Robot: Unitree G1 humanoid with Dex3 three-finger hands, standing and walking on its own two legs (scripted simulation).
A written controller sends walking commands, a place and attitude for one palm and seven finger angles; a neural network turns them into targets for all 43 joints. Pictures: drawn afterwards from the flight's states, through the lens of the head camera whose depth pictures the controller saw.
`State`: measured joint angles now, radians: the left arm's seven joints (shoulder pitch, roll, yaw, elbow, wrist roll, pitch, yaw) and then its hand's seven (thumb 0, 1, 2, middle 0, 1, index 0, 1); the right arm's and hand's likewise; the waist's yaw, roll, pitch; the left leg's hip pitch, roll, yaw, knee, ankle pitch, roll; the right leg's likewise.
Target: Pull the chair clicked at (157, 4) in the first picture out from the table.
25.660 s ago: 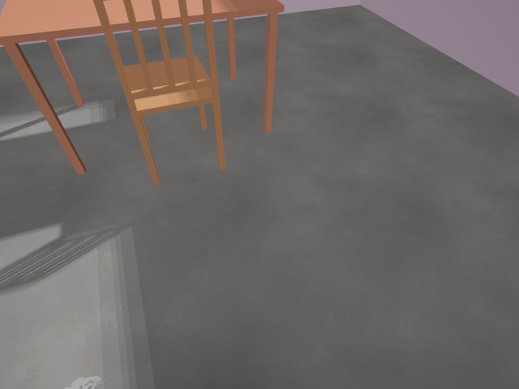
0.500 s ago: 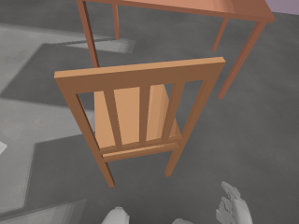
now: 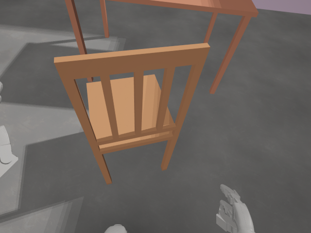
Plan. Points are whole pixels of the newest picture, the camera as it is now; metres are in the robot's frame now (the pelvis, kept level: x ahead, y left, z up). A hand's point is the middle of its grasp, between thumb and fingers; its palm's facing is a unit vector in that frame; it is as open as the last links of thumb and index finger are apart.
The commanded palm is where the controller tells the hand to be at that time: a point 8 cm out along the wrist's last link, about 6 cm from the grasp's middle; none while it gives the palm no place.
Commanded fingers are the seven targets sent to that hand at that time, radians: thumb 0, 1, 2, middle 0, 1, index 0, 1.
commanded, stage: stop stepping back and stand still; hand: left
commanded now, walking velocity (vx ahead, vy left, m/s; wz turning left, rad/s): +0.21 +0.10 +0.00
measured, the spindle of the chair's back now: (138, 107) +0.50 +0.09 -0.05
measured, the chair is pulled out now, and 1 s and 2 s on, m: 0.60 0.60 0.60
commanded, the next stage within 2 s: let the arm hang, fingers relaxed in 0.54 s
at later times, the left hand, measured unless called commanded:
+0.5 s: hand (9, 183) +0.17 +0.24 +0.17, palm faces +0.40 -0.79 -0.47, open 7.4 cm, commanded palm +0.11 +0.29 +0.18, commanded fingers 0.00 0.90 0.90 -0.20 -0.30 -0.20 -0.30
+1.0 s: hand out of the picture +0.01 +0.16 -0.17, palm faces +0.08 -0.98 -0.17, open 6.8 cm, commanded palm none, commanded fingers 0.00 0.90 0.90 -0.20 -0.30 -0.20 -0.30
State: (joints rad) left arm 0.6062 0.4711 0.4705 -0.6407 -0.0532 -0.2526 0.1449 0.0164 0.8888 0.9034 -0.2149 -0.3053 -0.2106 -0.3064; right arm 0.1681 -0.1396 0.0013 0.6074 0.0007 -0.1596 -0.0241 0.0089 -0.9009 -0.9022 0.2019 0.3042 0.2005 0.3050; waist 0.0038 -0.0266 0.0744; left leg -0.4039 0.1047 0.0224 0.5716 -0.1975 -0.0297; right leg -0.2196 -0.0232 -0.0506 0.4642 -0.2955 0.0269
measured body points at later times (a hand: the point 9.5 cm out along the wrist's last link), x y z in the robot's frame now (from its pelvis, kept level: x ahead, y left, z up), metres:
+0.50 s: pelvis -0.03 -0.01 +0.01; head -0.03 +0.00 +0.46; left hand +0.14 +0.28 +0.19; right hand +0.10 -0.26 -0.08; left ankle +0.02 +0.11 -0.73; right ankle -0.02 -0.15 -0.73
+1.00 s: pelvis -0.03 -0.02 +0.00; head +0.00 +0.01 +0.45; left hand +0.00 +0.21 -0.16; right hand +0.02 -0.26 -0.13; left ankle +0.02 +0.11 -0.73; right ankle -0.02 -0.15 -0.73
